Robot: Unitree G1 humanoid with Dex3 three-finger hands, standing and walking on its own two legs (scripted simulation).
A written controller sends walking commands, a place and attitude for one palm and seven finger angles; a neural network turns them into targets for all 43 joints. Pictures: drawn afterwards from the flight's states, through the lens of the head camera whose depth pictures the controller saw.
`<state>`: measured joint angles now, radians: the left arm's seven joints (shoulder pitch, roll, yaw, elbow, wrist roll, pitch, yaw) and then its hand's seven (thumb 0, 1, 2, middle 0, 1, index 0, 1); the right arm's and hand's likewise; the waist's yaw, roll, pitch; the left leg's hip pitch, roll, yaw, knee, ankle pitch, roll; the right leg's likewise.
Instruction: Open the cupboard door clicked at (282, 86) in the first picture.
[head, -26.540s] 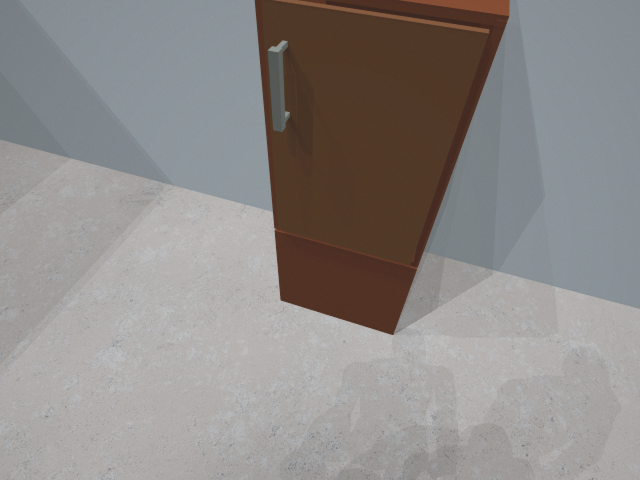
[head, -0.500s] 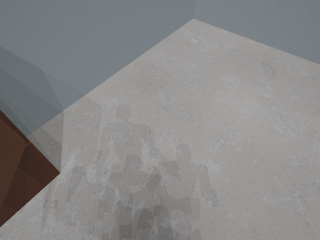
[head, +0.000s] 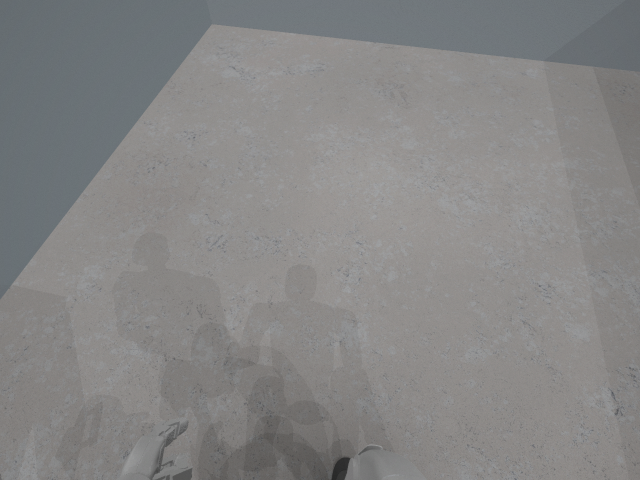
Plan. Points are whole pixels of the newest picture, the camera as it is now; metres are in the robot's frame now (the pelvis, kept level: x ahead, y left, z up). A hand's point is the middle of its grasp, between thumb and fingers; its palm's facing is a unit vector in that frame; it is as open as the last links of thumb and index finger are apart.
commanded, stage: walk to a spot facing it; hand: left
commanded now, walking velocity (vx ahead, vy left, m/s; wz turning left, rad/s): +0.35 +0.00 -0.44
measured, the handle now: out of the picture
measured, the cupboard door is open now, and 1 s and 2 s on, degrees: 41 41 41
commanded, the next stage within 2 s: turn to face it in 0.60 s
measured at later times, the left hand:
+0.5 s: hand (236, 444) +0.18 +0.13 -0.14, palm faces -0.03 -0.98 -0.21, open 7.4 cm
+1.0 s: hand (294, 193) +0.65 +0.07 -0.14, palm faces -0.17 -0.96 -0.22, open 7.3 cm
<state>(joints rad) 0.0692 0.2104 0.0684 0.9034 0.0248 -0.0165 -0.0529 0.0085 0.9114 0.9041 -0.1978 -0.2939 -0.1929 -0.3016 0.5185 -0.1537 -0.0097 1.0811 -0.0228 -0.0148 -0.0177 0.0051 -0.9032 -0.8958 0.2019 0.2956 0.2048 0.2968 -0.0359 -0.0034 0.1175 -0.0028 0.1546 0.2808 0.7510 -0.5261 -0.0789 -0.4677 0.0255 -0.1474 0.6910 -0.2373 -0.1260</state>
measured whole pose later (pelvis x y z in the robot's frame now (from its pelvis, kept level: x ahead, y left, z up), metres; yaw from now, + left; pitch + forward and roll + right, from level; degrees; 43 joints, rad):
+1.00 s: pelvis +0.49 -0.10 +0.02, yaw -8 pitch +1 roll +0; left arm 0.10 0.21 0.05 0.97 0.02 -0.02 0.01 0.01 0.93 0.90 -0.20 -0.29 -0.19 -0.30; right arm 0.50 -0.11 -0.01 1.15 -0.02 -0.02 -0.03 0.00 -0.91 -0.90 0.20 0.30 0.20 0.30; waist -0.07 -0.01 0.07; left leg -0.03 -0.01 0.07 0.46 -0.43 0.02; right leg -0.47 -0.03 -0.09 0.64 -0.13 0.04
